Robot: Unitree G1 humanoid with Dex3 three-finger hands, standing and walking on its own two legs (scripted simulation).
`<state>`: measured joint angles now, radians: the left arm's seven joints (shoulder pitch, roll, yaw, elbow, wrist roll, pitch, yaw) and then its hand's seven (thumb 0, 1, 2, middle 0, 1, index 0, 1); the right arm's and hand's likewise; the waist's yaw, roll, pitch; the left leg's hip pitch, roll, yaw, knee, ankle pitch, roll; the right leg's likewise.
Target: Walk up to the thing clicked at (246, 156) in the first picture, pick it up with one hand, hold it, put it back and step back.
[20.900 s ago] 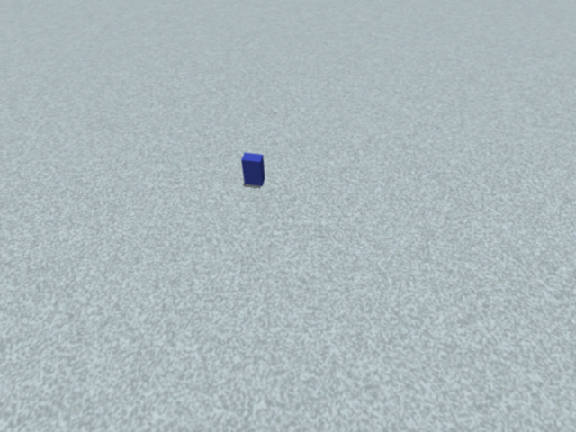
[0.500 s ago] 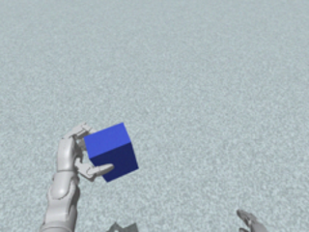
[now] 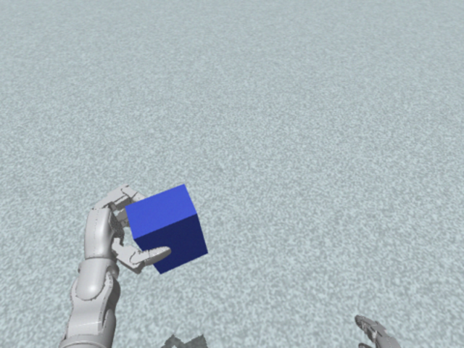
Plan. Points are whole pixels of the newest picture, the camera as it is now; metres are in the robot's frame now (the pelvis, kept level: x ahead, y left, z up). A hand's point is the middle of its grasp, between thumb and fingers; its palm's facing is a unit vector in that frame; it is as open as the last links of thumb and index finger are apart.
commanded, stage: hold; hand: left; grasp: from the side
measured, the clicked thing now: (171, 232) +0.32 +0.13 +0.02
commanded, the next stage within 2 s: crouch in 0.34 s
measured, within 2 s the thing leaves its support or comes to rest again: neither
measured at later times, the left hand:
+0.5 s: hand (140, 224) +0.32 +0.17 +0.05, palm faces +0.10 -0.99 -0.02, open 9.9 cm
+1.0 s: hand (156, 251) +0.35 +0.19 -0.13, palm faces +0.17 -0.98 -0.03, open 9.9 cm
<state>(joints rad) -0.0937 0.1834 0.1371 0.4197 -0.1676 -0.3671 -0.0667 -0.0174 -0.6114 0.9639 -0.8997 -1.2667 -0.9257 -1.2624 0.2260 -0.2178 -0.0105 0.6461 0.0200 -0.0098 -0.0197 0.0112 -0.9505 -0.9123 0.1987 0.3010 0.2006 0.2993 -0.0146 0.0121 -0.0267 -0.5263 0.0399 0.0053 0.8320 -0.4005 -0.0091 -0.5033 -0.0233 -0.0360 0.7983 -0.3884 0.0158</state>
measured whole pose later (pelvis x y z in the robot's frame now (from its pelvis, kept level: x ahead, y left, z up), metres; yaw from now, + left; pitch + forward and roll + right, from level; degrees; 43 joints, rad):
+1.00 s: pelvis -0.03 +0.00 -0.12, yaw -1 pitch +25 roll -2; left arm -0.38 0.24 0.28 0.85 -0.13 -0.71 -0.06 -0.02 -0.61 0.97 -0.89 -1.28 -0.92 -1.28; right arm 0.19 -0.26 -0.03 0.66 -0.04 -0.05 0.05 0.01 -0.89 -0.90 0.20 0.30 0.20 0.30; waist -0.06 -0.01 -0.16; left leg -1.29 0.05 -0.03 1.45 -0.59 -0.02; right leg -1.27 -0.02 -0.04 1.42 -0.59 0.01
